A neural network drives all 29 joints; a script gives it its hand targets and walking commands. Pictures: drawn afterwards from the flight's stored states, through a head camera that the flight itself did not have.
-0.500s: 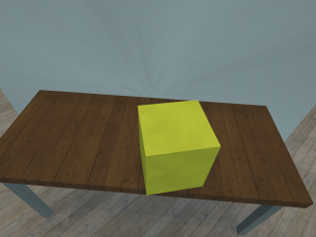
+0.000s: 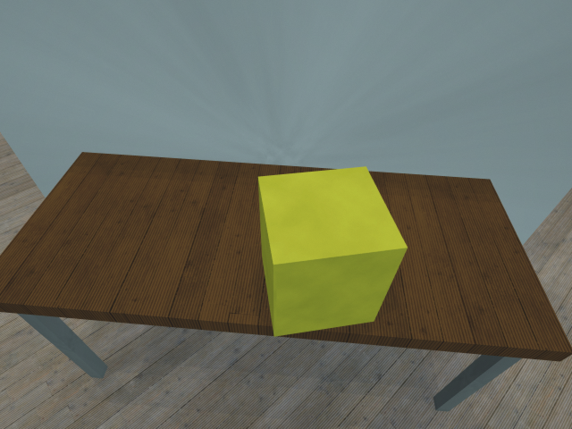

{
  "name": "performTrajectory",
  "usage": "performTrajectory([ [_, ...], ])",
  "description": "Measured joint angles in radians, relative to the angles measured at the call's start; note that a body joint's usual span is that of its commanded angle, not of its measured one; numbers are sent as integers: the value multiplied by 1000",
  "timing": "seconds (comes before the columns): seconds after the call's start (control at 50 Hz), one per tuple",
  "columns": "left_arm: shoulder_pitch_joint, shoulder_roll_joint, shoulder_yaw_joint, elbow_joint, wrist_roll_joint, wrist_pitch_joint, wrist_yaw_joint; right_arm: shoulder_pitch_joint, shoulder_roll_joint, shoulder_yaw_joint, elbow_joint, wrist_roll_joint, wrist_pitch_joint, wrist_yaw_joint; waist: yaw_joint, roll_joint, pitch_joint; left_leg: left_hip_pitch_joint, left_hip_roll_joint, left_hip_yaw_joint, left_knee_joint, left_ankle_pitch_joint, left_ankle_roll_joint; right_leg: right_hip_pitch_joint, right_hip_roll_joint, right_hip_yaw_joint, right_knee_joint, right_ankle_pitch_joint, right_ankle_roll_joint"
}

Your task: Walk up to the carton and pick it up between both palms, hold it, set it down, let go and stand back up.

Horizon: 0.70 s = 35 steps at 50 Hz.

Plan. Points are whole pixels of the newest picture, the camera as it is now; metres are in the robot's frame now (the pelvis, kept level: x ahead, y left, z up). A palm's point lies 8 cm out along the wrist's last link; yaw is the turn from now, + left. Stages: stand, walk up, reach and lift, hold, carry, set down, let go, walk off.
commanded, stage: stand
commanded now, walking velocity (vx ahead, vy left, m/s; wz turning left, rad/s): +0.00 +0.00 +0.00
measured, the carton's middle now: (319, 253) +0.45 -0.05 -0.07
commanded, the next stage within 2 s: none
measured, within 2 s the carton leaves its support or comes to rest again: neither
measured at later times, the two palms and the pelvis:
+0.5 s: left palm out of the picture +0.03 +0.23 -0.13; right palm out of the picture +0.04 -0.25 -0.12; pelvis +0.03 -0.01 +0.00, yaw +0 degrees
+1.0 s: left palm out of the picture +0.06 +0.23 -0.13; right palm out of the picture +0.07 -0.25 -0.12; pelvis +0.05 -0.01 +0.01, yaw +0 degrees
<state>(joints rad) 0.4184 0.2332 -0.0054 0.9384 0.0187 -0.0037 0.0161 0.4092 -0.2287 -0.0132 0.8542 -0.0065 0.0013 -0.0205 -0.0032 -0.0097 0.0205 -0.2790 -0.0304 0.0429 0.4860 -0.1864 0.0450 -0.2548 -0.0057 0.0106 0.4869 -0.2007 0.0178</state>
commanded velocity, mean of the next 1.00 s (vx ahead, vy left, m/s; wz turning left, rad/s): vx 0.00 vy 0.00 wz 0.00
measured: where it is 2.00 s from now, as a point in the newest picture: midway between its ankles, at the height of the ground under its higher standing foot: outside the picture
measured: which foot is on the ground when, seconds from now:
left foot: down 0.00-1.00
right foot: down 0.00-1.00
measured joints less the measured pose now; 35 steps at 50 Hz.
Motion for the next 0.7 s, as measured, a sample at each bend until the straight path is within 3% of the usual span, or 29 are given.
performTrajectory([
  [0.7,-88,-22,-13,13,-17,-6,16,-42,40,13,58,9,-12,-15,-1,-7,-4,75,10,-14,-28,-37,-13,81,14,-1,-32,-48,-18],
])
